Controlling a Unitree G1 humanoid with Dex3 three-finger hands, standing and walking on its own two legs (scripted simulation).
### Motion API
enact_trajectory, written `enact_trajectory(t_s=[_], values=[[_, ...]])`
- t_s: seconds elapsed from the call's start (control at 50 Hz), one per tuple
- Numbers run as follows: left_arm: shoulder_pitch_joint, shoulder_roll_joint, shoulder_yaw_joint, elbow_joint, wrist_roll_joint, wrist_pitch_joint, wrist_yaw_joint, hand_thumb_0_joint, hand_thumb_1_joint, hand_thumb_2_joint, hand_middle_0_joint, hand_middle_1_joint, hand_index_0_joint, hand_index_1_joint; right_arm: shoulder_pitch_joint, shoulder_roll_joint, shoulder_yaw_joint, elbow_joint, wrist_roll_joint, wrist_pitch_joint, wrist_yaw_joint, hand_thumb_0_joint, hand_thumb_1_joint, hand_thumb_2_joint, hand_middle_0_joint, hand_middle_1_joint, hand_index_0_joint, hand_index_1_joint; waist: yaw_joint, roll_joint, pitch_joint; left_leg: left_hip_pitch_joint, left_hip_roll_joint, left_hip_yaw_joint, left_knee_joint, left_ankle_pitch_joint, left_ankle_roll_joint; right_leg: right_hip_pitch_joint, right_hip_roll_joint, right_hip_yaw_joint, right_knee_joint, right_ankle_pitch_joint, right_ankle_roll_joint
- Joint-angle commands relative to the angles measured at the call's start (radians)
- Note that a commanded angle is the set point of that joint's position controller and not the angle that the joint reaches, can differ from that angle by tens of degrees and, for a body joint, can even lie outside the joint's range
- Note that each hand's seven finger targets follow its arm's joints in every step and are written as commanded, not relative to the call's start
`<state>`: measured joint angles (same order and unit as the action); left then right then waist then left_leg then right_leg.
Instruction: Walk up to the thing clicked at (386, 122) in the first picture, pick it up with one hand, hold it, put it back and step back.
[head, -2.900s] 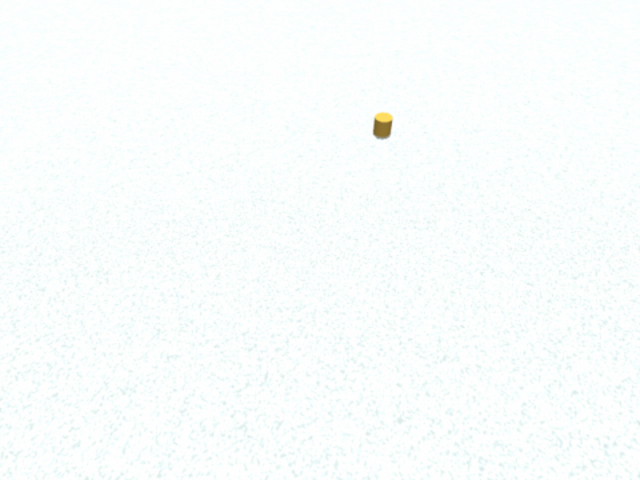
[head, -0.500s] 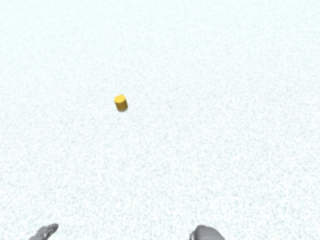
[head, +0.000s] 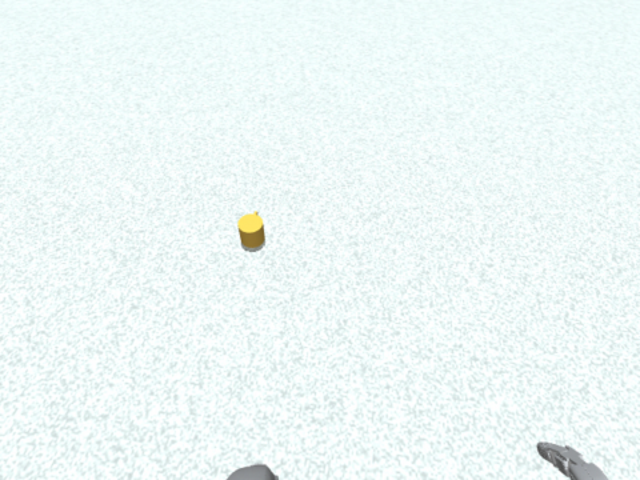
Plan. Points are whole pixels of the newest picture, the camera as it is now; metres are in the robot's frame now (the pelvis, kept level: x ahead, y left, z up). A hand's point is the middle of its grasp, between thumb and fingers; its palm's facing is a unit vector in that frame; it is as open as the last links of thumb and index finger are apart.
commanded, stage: walk up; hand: left
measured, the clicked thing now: (252, 227) +1.06 +0.27 -0.71
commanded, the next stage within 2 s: none
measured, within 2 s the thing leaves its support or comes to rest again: neither
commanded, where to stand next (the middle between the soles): +0.64 +0.04 m, yaw -2 degrees
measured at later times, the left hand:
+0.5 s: hand (178, 355) +0.30 +0.23 -0.11, palm faces -0.03 -0.91 -0.42, open 7.3 cm
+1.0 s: hand (156, 316) +0.38 +0.30 -0.15, palm faces +0.00 -0.93 -0.36, open 7.4 cm
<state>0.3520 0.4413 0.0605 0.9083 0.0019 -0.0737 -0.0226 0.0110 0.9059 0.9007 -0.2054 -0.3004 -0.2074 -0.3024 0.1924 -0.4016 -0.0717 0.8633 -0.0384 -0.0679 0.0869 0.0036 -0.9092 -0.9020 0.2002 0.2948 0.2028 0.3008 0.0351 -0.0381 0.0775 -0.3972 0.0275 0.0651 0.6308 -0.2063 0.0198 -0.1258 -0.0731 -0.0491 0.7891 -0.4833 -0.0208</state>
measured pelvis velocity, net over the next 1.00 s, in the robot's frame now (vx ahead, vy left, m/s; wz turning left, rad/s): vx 0.37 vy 0.02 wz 0.03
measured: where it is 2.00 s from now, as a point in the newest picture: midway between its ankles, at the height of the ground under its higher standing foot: (311, 353)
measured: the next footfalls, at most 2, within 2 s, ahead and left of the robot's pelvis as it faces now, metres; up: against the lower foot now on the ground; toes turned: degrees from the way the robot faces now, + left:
right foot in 0.40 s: +0.32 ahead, -0.14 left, +0.00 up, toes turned -5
left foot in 0.90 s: +0.47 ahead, +0.14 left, +0.00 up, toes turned +6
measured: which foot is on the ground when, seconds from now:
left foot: down 0.00-0.42, up 0.44-0.88, down 0.90-1.00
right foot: up 0.00-0.38, down 0.40-0.92, up 0.94-1.00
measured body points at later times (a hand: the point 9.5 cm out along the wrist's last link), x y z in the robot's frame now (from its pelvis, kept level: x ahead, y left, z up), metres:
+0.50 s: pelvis +0.20 -0.04 +0.00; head +0.22 -0.07 +0.45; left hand +0.30 +0.28 -0.08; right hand +0.24 -0.35 -0.13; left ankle +0.11 +0.10 -0.66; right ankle +0.28 -0.14 -0.72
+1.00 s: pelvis +0.37 +0.02 +0.01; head +0.38 +0.04 +0.46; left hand +0.38 +0.34 -0.12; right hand +0.47 -0.30 -0.08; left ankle +0.43 +0.13 -0.72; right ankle +0.31 -0.13 -0.67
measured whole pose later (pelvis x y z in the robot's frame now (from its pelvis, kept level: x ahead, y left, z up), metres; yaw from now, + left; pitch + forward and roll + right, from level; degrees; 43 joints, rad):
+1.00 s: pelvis +0.37 +0.02 +0.01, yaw +2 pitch -3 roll -1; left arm 0.36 0.43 0.04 0.91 0.00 -0.05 -0.02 0.01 0.91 0.90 -0.20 -0.30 -0.21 -0.30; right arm 0.24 -0.40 -0.07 0.85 -0.02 -0.07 0.07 0.00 -0.91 -0.90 0.20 0.29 0.20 0.30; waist 0.01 -0.02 0.08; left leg -0.33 0.05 0.05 0.62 -0.24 0.02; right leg -0.28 -0.05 -0.03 0.98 -0.48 -0.04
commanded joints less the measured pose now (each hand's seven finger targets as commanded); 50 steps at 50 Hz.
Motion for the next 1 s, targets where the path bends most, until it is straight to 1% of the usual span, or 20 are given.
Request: enact_trajectory(t_s=[0.0,0.04,0.08,0.18,0.28,0.36,0.38,0.4,0.42,0.44,0.5,0.54,0.64,0.8,0.84,0.88,0.9,0.92,0.94,0.98], values=[[-0.017,0.23,0.03,-0.097,-0.001,-0.023,0.023,0.0,0.9,0.9,-0.2,-0.3,-0.2,-0.3,0.197,-0.333,-0.106,-0.047,0.046,-0.018,-0.041,0.0,-0.9,-0.9,0.2,0.3,0.2,0.3,-0.114,0.193,-0.132,0.499,0.392,-0.652,-0.329,-0.073,0.278,-0.565,0.028,0.122,0.478,-0.004,-0.039],[-0.016,0.2,0.028,-0.077,-0.017,-0.028,0.007,0.0,0.9,0.9,-0.2,-0.3,-0.2,-0.3,0.129,-0.265,-0.064,-0.068,0.047,-0.027,-0.052,0.0,-0.9,-0.9,0.2,0.3,0.2,0.3,-0.072,0.113,-0.046,0.334,0.277,-0.35,-0.315,0.233,0.191,-0.461,0.006,0.166,0.387,0.102,-0.032],[0.021,0.173,0.028,-0.06,-0.023,-0.015,-0.006,0.0,0.9,0.9,-0.2,-0.3,-0.2,-0.3,0.109,-0.237,-0.05,-0.067,0.053,-0.04,-0.053,0.0,-0.9,-0.9,0.2,0.3,0.2,0.3,-0.032,0.135,-0.014,0.224,0.222,-0.203,-0.327,0.331,0.169,-0.385,-0.016,0.125,0.314,0.158,-0.014],[-0.061,0.152,0.031,-0.092,-0.008,-0.001,-0.03,0.0,0.9,0.9,-0.2,-0.3,-0.2,-0.3,0.1,-0.258,-0.057,-0.096,0.039,-0.047,-0.051,0.0,-0.9,-0.9,0.2,0.3,0.2,0.3,-0.045,0.203,0.037,0.205,0.227,-0.148,-0.392,0.203,0.219,-0.408,-0.049,0.05,0.065,0.234,0.028],[-0.131,0.133,0.041,-0.103,0.001,-0.015,-0.039,0.0,0.9,0.9,-0.2,-0.3,-0.2,-0.3,0.105,-0.257,-0.057,-0.103,0.036,-0.034,-0.047,0.0,-0.9,-0.9,0.2,0.3,0.2,0.3,-0.053,0.195,-0.017,0.233,0.193,-0.099,-0.293,0.288,0.179,-0.258,-0.009,-0.001,-0.171,0.363,-0.001],[0.035,0.183,0.071,-0.04,0.005,-0.029,-0.019,0.0,0.9,0.9,-0.2,-0.3,-0.2,-0.3,0.109,-0.215,-0.041,-0.124,0.042,-0.017,-0.053,0.0,-0.9,-0.9,0.2,0.3,0.2,0.3,0.04,0.026,-0.134,0.146,0.133,-0.057,0.033,0.225,0.116,0.091,0.035,-0.001,-0.282,0.358,-0.032],[0.111,0.239,0.091,-0.026,0.014,-0.037,-0.007,0.0,0.9,0.9,-0.2,-0.3,-0.2,-0.3,0.154,-0.165,-0.023,-0.129,0.041,-0.017,-0.05,0.0,-0.9,-0.9,0.2,0.3,0.2,0.3,0.071,-0.142,-0.183,0.021,0.053,0.006,0.265,0.071,0.091,0.221,-0.049,0.112,-0.355,0.216,-0.057],[0.128,0.315,0.109,-0.049,0.014,-0.042,0.003,0.0,0.9,0.9,-0.2,-0.3,-0.2,-0.3,0.218,-0.119,-0.004,-0.133,0.037,-0.011,-0.046,0.0,-0.9,-0.9,0.2,0.3,0.2,0.3,0.054,-0.276,-0.198,-0.17,-0.057,-0.004,0.452,-0.314,0.047,0.302,-0.307,0.537,-0.462,0.087,-0.128],[0.098,0.331,0.102,-0.051,-0.002,-0.038,0.003,0.0,0.9,0.9,-0.2,-0.3,-0.2,-0.3,0.182,-0.226,-0.033,-0.107,0.035,0.003,-0.058,0.0,-0.9,-0.9,0.2,0.3,0.2,0.3,0.065,-0.177,-0.165,-0.222,-0.039,-0.078,0.552,-0.34,0.039,0.24,-0.394,0.724,-0.533,-0.027,-0.215],[0.043,0.314,0.097,-0.072,-0.007,-0.034,0.006,0.0,0.9,0.9,-0.2,-0.3,-0.2,-0.3,0.156,-0.263,-0.041,-0.091,0.033,0.007,-0.063,0.0,-0.9,-0.9,0.2,0.3,0.2,0.3,0.048,-0.134,-0.115,-0.245,0.0,-0.117,0.585,-0.311,0.036,0.169,-0.391,0.716,-0.55,-0.054,-0.255],[-0.037,0.231,0.067,-0.088,-0.009,-0.041,0.011,0.0,0.9,0.9,-0.2,-0.3,-0.2,-0.3,0.163,-0.219,-0.032,-0.05,0.049,0.012,-0.051,0.0,-0.9,-0.9,0.2,0.3,0.2,0.3,-0.006,-0.088,-0.031,-0.181,0.034,-0.164,0.507,-0.161,0.031,0.014,-0.226,0.349,-0.541,0.187,-0.161],[-0.055,0.215,0.06,-0.09,-0.006,-0.046,0.008,0.0,0.9,0.9,-0.2,-0.3,-0.2,-0.3,0.197,-0.199,-0.033,-0.03,0.038,0.023,-0.041,0.0,-0.9,-0.9,0.2,0.3,0.2,0.3,-0.03,-0.104,-0.016,-0.107,0.031,-0.146,0.447,-0.096,0.015,-0.082,-0.173,0.224,-0.544,0.266,-0.154],[-0.058,0.226,0.068,-0.121,0.005,-0.052,0.003,0.0,0.9,0.9,-0.2,-0.3,-0.2,-0.3,0.128,-0.197,-0.047,-0.04,0.022,0.035,-0.017,0.0,-0.9,-0.9,0.2,0.3,0.2,0.3,-0.023,-0.105,0.018,-0.147,0.05,-0.118,0.253,-0.012,-0.035,-0.099,-0.184,0.159,-0.616,0.097,-0.182],[0.006,0.254,0.074,-0.108,0.004,-0.042,0.002,0.0,0.9,0.9,-0.2,-0.3,-0.2,-0.3,-0.017,-0.18,-0.046,-0.078,0.013,0.008,0.0,0.0,-0.9,-0.9,0.2,0.3,0.2,0.3,0.022,-0.083,0.005,-0.017,0.062,-0.034,-0.027,0.023,-0.004,-0.063,-0.2,0.121,-0.491,0.211,-0.171],[-0.031,0.265,0.07,-0.118,0.002,-0.035,0.004,0.0,0.9,0.9,-0.2,-0.3,-0.2,-0.3,0.045,-0.184,-0.05,-0.059,0.012,0.002,-0.005,0.0,-0.9,-0.9,0.2,0.3,0.2,0.3,-0.029,-0.063,-0.017,0.094,0.05,-0.016,-0.076,0.012,0.011,-0.107,-0.207,0.113,-0.419,0.236,-0.162],[0.006,0.199,0.042,-0.122,0.002,-0.028,0.004,0.0,0.9,0.9,-0.2,-0.3,-0.2,-0.3,0.197,-0.24,-0.07,-0.011,0.008,-0.013,-0.022,0.0,-0.9,-0.9,0.2,0.3,0.2,0.3,-0.103,0.111,-0.116,0.357,0.01,-0.039,-0.166,-0.065,0.046,-0.178,-0.111,0.021,-0.086,0.432,-0.108],[0.055,0.121,0.017,-0.134,-0.005,-0.025,0.002,0.0,0.9,0.9,-0.2,-0.3,-0.2,-0.3,0.284,-0.324,-0.097,-0.005,-0.006,-0.019,-0.036,0.0,-0.9,-0.9,0.2,0.3,0.2,0.3,-0.131,0.352,-0.18,0.492,0.207,-0.335,-0.262,-0.188,0.107,-0.339,-0.012,-0.043,0.213,0.311,-0.047],[0.075,0.111,0.017,-0.122,-0.01,-0.018,0.007,0.0,0.9,0.9,-0.2,-0.3,-0.2,-0.3,0.257,-0.364,-0.099,-0.038,0.011,-0.022,-0.046,0.0,-0.9,-0.9,0.2,0.3,0.2,0.3,-0.11,0.349,-0.142,0.539,0.361,-0.655,-0.364,-0.202,0.181,-0.544,0.121,-0.01,0.303,-0.027,-0.019],[0.03,0.206,0.038,-0.101,0.0,-0.009,0.022,0.0,0.9,0.9,-0.2,-0.3,-0.2,-0.3,0.249,-0.364,-0.103,-0.034,0.038,-0.016,-0.043,0.0,-0.9,-0.9,0.2,0.3,0.2,0.3,-0.119,0.277,-0.111,0.494,0.408,-0.694,-0.347,-0.171,0.255,-0.556,0.049,0.067,0.386,-0.073,-0.035],[0.003,0.208,0.03,-0.09,-0.009,-0.01,0.018,0.0,0.9,0.9,-0.2,-0.3,-0.2,-0.3,0.182,-0.29,-0.073,-0.058,0.042,-0.012,-0.054,0.0,-0.9,-0.9,0.2,0.3,0.2,0.3,-0.08,0.164,-0.023,0.321,0.307,-0.421,-0.333,0.068,0.203,-0.485,0.018,0.145,0.36,0.037,-0.032]])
